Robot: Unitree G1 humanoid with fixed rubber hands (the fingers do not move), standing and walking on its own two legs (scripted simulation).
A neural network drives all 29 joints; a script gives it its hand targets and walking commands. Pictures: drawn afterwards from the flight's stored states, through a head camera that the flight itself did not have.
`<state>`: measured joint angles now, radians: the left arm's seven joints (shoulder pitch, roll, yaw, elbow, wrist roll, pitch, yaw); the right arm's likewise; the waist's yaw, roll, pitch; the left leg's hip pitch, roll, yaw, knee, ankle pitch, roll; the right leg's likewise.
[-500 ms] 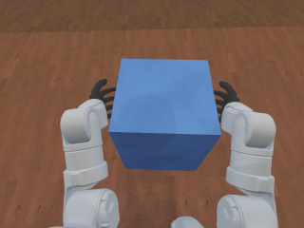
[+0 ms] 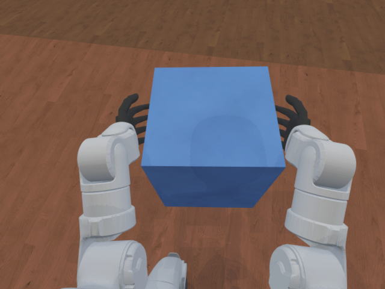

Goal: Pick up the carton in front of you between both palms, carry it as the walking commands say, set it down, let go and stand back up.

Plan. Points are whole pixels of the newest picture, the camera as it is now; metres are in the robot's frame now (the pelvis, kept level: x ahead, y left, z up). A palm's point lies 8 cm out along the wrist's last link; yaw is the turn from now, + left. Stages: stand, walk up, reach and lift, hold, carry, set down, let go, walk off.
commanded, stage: carry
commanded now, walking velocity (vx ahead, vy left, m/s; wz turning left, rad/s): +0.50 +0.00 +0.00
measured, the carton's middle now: (209, 145) +0.39 +0.04 +0.07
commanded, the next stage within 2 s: none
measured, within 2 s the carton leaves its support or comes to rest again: neither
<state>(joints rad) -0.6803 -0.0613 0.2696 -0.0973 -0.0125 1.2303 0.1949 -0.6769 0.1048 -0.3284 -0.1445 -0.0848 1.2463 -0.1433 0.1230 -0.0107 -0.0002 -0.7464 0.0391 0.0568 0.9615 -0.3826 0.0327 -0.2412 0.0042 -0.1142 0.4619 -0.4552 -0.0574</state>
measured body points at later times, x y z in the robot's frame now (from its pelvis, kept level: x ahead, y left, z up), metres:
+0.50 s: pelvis +0.32 +0.01 +0.03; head +0.33 +0.01 +0.48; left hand +0.69 +0.14 +0.19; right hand +0.69 -0.17 +0.19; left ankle +0.20 +0.11 -0.68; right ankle +0.42 -0.08 -0.67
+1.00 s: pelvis +0.61 +0.04 +0.08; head +0.64 +0.03 +0.53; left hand +0.99 +0.15 +0.22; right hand +0.96 -0.15 +0.22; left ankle +0.66 +0.11 -0.64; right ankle +0.53 -0.08 -0.53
